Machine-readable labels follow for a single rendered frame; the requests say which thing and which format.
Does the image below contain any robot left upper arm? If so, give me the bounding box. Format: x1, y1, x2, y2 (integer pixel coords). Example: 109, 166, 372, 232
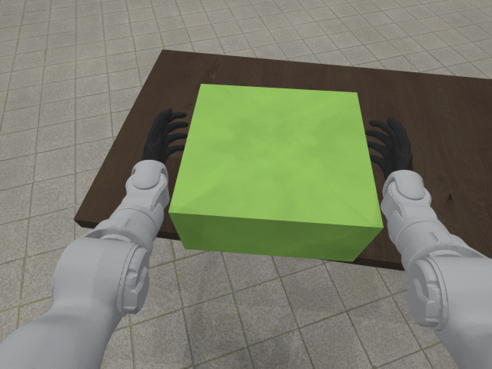
0, 237, 150, 369

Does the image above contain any robot right upper arm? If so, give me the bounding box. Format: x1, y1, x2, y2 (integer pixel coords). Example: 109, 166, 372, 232
407, 256, 492, 369

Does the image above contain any table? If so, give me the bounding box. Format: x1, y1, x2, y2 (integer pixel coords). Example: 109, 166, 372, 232
74, 49, 492, 271

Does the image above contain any left robot hand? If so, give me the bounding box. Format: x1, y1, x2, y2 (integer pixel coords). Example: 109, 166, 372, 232
141, 108, 188, 165

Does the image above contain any robot right forearm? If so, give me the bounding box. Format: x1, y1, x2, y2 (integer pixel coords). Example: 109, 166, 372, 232
381, 170, 487, 276

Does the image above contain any right robot hand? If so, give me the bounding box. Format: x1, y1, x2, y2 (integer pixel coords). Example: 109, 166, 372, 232
365, 117, 413, 181

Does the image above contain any carton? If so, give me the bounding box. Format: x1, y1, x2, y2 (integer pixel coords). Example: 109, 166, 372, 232
168, 84, 384, 262

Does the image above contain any robot left forearm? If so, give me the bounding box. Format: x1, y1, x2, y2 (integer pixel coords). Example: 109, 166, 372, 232
52, 160, 170, 301

